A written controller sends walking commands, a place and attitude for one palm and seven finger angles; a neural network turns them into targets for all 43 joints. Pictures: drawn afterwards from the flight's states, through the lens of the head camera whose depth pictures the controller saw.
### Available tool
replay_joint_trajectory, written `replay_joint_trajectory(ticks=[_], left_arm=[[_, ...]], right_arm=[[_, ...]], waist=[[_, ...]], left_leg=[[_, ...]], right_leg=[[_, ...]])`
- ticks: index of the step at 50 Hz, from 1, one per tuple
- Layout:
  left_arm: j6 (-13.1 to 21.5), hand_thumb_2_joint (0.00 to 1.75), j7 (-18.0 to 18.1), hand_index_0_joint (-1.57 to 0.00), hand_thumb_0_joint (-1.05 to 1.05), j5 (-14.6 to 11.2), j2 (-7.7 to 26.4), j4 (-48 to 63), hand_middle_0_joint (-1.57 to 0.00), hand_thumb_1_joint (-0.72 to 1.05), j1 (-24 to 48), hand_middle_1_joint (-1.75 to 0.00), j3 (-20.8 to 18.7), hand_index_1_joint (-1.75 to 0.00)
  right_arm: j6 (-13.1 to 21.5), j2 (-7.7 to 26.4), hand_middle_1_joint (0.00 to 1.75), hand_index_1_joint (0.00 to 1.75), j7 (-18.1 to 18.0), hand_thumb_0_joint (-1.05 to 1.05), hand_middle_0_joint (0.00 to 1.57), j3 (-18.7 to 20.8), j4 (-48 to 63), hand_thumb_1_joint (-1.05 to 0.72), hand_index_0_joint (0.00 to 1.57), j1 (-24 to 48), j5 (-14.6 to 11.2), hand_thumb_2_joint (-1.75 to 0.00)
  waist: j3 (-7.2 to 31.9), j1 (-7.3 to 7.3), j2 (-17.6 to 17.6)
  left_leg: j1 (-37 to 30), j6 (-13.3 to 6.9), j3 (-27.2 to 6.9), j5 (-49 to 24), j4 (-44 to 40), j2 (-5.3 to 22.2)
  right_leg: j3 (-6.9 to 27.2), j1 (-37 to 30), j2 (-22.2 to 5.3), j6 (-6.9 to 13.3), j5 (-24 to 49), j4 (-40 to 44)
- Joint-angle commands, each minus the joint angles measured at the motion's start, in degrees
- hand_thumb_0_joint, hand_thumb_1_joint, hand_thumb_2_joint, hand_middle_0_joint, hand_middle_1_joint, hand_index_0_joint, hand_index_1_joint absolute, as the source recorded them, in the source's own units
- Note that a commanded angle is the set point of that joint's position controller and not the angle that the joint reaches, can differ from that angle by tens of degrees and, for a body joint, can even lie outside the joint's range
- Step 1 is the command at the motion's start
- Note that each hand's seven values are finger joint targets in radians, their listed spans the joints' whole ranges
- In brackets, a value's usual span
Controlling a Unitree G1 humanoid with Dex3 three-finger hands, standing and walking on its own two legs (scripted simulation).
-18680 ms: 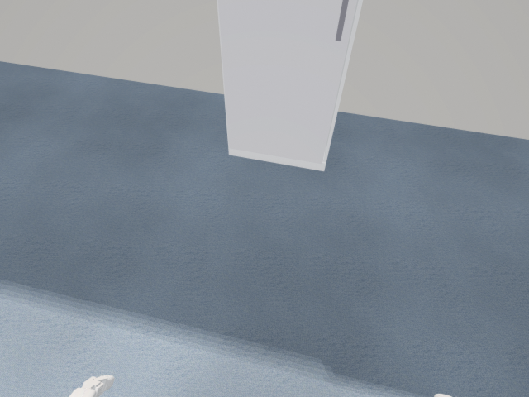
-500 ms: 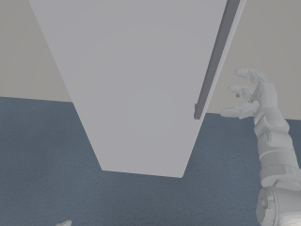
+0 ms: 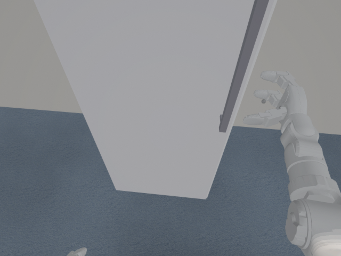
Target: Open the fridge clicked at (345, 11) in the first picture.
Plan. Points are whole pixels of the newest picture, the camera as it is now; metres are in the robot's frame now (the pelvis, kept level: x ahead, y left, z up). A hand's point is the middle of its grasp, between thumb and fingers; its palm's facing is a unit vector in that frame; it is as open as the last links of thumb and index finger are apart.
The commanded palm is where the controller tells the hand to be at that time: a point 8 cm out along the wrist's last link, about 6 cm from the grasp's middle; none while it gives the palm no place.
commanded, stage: feel for the door with the fingertips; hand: right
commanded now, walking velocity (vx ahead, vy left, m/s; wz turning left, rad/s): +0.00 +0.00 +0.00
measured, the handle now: (239, 65) +0.51 -0.09 +0.21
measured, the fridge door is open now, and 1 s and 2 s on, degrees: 0 0 0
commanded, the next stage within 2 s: slide the fingers in behind the handle in 0.84 s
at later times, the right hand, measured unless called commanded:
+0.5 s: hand (242, 98) +0.45 -0.11 +0.16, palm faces +0.02 +1.00 +0.00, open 14.0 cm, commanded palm +0.43 -0.17 +0.16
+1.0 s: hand (247, 91) +0.48 -0.12 +0.16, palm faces +0.02 +1.00 +0.00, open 13.6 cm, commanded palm +0.45 -0.17 +0.16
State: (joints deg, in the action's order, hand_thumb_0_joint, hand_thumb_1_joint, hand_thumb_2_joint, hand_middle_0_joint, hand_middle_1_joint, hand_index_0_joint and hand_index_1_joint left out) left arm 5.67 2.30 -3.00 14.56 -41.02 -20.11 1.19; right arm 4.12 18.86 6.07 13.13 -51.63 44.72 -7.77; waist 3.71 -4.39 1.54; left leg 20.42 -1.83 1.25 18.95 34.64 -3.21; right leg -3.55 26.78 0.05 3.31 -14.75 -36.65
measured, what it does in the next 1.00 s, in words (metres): stands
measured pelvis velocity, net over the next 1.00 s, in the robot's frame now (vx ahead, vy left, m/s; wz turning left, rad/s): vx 0.00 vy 0.02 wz -0.01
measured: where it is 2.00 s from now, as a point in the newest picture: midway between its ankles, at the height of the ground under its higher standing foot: outside the picture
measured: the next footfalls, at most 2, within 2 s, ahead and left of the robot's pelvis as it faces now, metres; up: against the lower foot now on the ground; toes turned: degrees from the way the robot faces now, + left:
none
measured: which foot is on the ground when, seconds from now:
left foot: down 0.00-1.00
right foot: down 0.00-1.00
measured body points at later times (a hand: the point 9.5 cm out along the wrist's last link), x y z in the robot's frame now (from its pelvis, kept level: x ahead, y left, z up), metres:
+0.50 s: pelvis +0.00 +0.01 +0.00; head +0.01 +0.02 +0.45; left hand +0.08 +0.27 -0.11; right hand +0.45 -0.16 +0.16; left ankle -0.01 +0.10 -0.72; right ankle +0.04 -0.08 -0.72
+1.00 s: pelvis +0.00 +0.02 +0.00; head +0.03 +0.02 +0.45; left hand +0.05 +0.29 -0.12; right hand +0.47 -0.17 +0.16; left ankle -0.01 +0.10 -0.72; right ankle +0.04 -0.08 -0.72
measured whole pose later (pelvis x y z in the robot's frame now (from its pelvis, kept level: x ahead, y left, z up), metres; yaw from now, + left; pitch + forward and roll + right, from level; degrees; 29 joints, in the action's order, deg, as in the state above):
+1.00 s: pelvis +0.00 +0.02 +0.00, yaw -1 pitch +7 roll +1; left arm 5.8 1.5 -2.3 15.6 -42.6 -20.3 0.3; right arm 7.3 18.2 4.5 13.7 -60.1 53.0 -6.2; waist 3.4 -5.4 1.4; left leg 23.2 -3.2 2.4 19.1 35.6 -4.1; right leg -2.3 29.6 -0.7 2.0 -14.4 -37.3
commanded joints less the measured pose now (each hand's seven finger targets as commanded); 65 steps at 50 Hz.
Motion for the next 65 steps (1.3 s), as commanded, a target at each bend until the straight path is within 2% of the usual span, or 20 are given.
replay_joint_trajectory(ticks=[1, 5, 10, 12, 15, 17, 19, 23, 26, 30, 34, 36, 41, 47, 50, 55, 56, 59, 63, 65], left_arm=[[2.6, 0.90, 1.3, -0.20, 0.00, -0.2, 9.1, 6.1, -0.20, 0.90, 1.1, -0.30, -3.4, -0.30], [3.4, 0.90, 1.3, -0.20, 0.00, -0.4, 8.5, 5.5, -0.20, 0.90, 1.3, -0.30, -3.6, -0.30], [3.5, 0.90, 1.0, -0.20, 0.00, -0.3, 8.4, 4.4, -0.20, 0.90, 1.0, -0.30, -3.4, -0.30], [3.2, 0.90, 1.0, -0.20, 0.00, -0.2, 8.6, 4.6, -0.20, 0.90, 1.0, -0.30, -3.4, -0.30], [3.0, 0.90, 0.7, -0.20, 0.00, 0.1, 8.1, 4.8, -0.20, 0.90, 1.4, -0.30, -3.1, -0.30], [3.0, 0.90, 0.5, -0.20, 0.00, 0.3, 8.1, 5.2, -0.20, 0.90, 1.5, -0.30, -3.2, -0.30], [3.1, 0.90, 0.2, -0.20, 0.00, 0.4, 7.7, 5.6, -0.20, 0.90, 2.0, -0.30, -3.3, -0.30], [2.8, 0.90, 0.4, -0.20, 0.00, 0.6, 8.0, 5.1, -0.20, 0.90, 1.8, -0.30, -3.1, -0.30], [2.0, 0.90, 0.8, -0.20, 0.00, 0.7, 8.5, 4.7, -0.20, 0.90, 1.2, -0.30, -2.9, -0.30], [2.4, 0.90, 0.7, -0.20, 0.00, 0.4, 7.7, 4.9, -0.20, 0.90, 1.1, -0.30, -3.0, -0.30], [2.6, 0.90, 0.6, -0.20, 0.00, 0.1, 8.1, 4.4, -0.20, 0.90, 0.1, -0.30, -3.2, -0.30], [2.6, 0.90, 0.6, -0.20, 0.00, 0.2, 8.7, 4.0, -0.20, 0.90, -0.8, -0.30, -3.5, -0.30], [2.3, 0.90, 0.4, -0.20, 0.00, 0.5, 8.7, 3.8, -0.20, 0.90, -1.4, -0.30, -3.3, -0.30], [2.4, 0.90, -0.1, -0.20, 0.00, 0.7, 8.8, 3.4, -0.20, 0.90, -2.4, -0.30, -3.5, -0.30], [2.2, 0.90, -0.1, -0.20, 0.00, 0.7, 8.9, 3.5, -0.20, 0.90, -2.6, -0.30, -3.6, -0.30], [2.5, 0.90, -0.4, -0.20, 0.00, 0.5, 8.7, 4.9, -0.20, 0.90, -1.8, -0.30, -3.7, -0.30], [2.4, 0.90, -0.3, -0.20, 0.00, 0.5, 8.9, 4.9, -0.20, 0.90, -2.2, -0.30, -3.8, -0.30], [2.3, 0.90, -0.1, -0.20, 0.00, 0.3, 8.9, 5.3, -0.20, 0.90, -1.3, -0.30, -3.5, -0.30], [2.6, 0.90, -0.1, -0.20, 0.00, 0.2, 8.5, 5.6, -0.20, 0.90, -0.7, -0.30, -3.6, -0.30], [3.0, 0.90, -0.1, -0.20, 0.00, 0.2, 8.1, 5.5, -0.20, 0.90, -0.5, -0.30, -3.7, -0.30]], right_arm=[[3.7, 12.1, 1.20, 1.20, 0.0, 0.00, 0.30, 1.9, 14.6, 0.50, 0.30, 30.0, -1.1, -0.30], [3.9, 7.0, 1.20, 1.20, 0.2, 0.00, 0.30, -2.2, 17.7, 0.50, 0.30, 32.4, -1.8, -0.30], [1.9, 4.7, 1.20, 1.20, -0.9, 0.00, 0.30, -3.1, 13.6, 0.50, 0.30, 30.1, -2.1, -0.30], [1.1, 6.7, 1.20, 1.20, -1.9, 0.00, 0.30, -0.6, 12.3, 0.50, 0.30, 28.0, -1.8, -0.30], [1.1, 5.2, 1.20, 1.20, -3.6, 0.00, 0.30, -1.8, 13.2, 0.50, 0.30, 31.6, -1.1, -0.30], [2.3, 7.3, 1.20, 1.20, -4.6, 0.00, 0.30, 0.0, 14.8, 0.50, 0.30, 31.0, -0.3, -0.30], [3.6, 6.3, 1.20, 1.20, -5.2, 0.00, 0.30, -0.5, 17.1, 0.50, 0.30, 30.7, -0.3, -0.30], [4.3, 7.9, 1.20, 1.20, -5.5, 0.00, 0.30, 0.1, 14.0, 0.50, 0.30, 33.1, 0.3, -0.30], [3.8, 13.0, 1.20, 1.20, -5.2, 0.00, 0.30, 3.6, 10.7, 0.50, 0.30, 34.3, 0.9, -0.30], [4.7, 8.3, 1.20, 1.20, -3.4, 0.00, 0.30, -0.7, 10.9, 0.50, 0.30, 36.0, 0.7, -0.30], [4.5, 5.6, 1.20, 1.20, -1.6, 0.00, 0.30, -2.5, 7.8, 0.50, 0.30, 34.6, -0.8, -0.30], [3.8, 8.0, 1.20, 1.20, -1.2, 0.00, 0.30, -0.1, 5.5, 0.50, 0.30, 34.1, -1.1, -0.30], [4.4, 12.1, 1.20, 1.20, -2.2, 0.00, 0.30, 3.2, 5.6, 0.50, 0.30, 36.7, -0.3, -0.30], [6.7, 12.2, 1.20, 1.20, -2.9, 0.00, 0.30, 2.3, 4.4, 0.50, 0.30, 40.2, 1.3, -0.30], [6.6, 13.3, 1.20, 1.20, -2.4, 0.00, 0.30, 3.4, 2.8, 0.50, 0.30, 38.7, 1.2, -0.30], [6.6, 9.8, 1.20, 1.20, -1.9, 0.00, 0.30, 1.5, 7.5, 0.50, 0.30, 35.1, 0.2, -0.30], [6.3, 10.8, 1.20, 1.20, -2.0, 0.00, 0.30, 2.7, 6.2, 0.50, 0.30, 32.5, 0.0, -0.30], [5.3, 10.5, 1.20, 1.20, -2.1, 0.00, 0.30, 2.6, 5.8, 0.50, 0.30, 31.9, -0.4, -0.30], [5.6, 8.4, 1.20, 1.20, -2.6, 0.00, 0.30, 0.2, 10.8, 0.50, 0.30, 34.1, 0.0, -0.30], [5.9, 4.9, 1.20, 1.20, -2.9, 0.00, 0.30, -2.2, 13.6, 0.50, 0.30, 34.4, -0.2, -0.30]], waist=[[15.8, -0.42, -0.8], [18.5, -0.88, 3.3], [16.2, -0.90, -0.3], [16.4, -0.05, -2.7], [15.3, -0.62, -2.0], [17.2, 0.11, -1.3], [19.0, 0.44, 0.1], [16.6, -0.80, -3.3], [16.5, -0.39, -4.5], [18.7, -1.08, 0.2], [17.7, -1.95, -2.4], [17.3, -1.56, -4.9], [18.0, -0.77, -3.0], [17.9, -2.31, -2.0], [19.0, -1.67, -2.3], [21.5, -0.69, 1.1], [20.8, -0.33, -2.0], [16.7, -0.76, -4.3], [17.8, -1.06, -1.2], [19.2, -1.23, 0.6]], left_leg=[[4.0, 0.5, -1.3, -11.1, -6.3, -0.2], [5.4, 0.3, -0.7, -11.1, -6.0, -0.4], [5.3, 0.5, -0.4, -11.1, -6.4, -0.4], [3.1, 0.6, -0.8, -12.4, -6.5, 0.0], [3.7, 0.8, -1.0, -12.0, -6.4, 0.1], [2.4, 0.7, -1.3, -13.0, -5.9, 0.2], [2.0, 0.6, -1.4, -13.9, -5.6, 0.1], [1.9, 1.2, -2.3, -13.8, -6.1, 0.3], [-0.2, 1.7, -3.7, -13.9, -6.7, 0.9], [0.8, 1.2, -3.0, -16.9, -5.8, 0.7], [1.7, 1.4, -2.8, -17.4, -6.1, 0.5], [0.8, 1.8, -3.3, -18.0, -6.4, 0.8], [-1.1, 2.1, -4.6, -20.1, -5.9, 1.7], [1.9, 2.0, -4.5, -17.9, -5.4, 1.3], [1.0, 1.7, -4.3, -17.0, -5.2, 1.2], [2.3, 1.0, -2.6, -17.0, -4.4, 0.3], [1.5, 0.9, -2.3, -16.8, -4.7, 0.1], [1.9, 1.3, -2.7, -15.5, -5.5, 0.2], [3.2, 1.0, -2.2, -14.9, -5.2, 0.0], [5.1, 0.7, -1.3, -14.3, -4.8, -0.5]], right_leg=[[5.9, -17.7, -1.4, -1.4, 8.7, 3.9], [6.6, -21.7, -1.5, -2.0, 9.9, 3.9], [6.6, -19.3, -1.2, -1.9, 9.1, 4.3], [6.0, -17.0, -1.0, -1.5, 9.0, 4.3], [5.7, -16.3, -0.8, -1.5, 8.1, 4.4], [5.5, -16.6, -0.7, -1.5, 8.9, 4.2], [5.2, -18.0, -0.7, -1.7, 9.8, 3.8], [4.7, -15.0, -0.4, -1.1, 7.6, 3.7], [4.2, -12.3, -0.1, -0.8, 6.0, 3.8], [4.3, -15.3, 0.0, -1.1, 8.8, 2.9], [4.7, -15.1, 0.0, -1.0, 8.9, 2.6], [4.5, -13.2, 0.2, -0.8, 8.5, 2.4], [4.3, -10.9, 0.5, -0.8, 8.6, 2.2], [4.5, -11.3, 0.3, -0.6, 7.8, 1.5], [4.6, -10.8, 0.3, -0.8, 7.1, 1.8], [4.8, -15.5, -0.1, -1.2, 10.0, 1.6], [4.9, -14.5, -0.2, -1.0, 10.1, 1.7], [4.5, -11.6, -0.2, -0.8, 7.2, 2.6], [4.9, -15.1, -0.5, -1.0, 8.6, 2.5], [5.5, -18.7, -0.8, -1.3, 10.3, 2.2]])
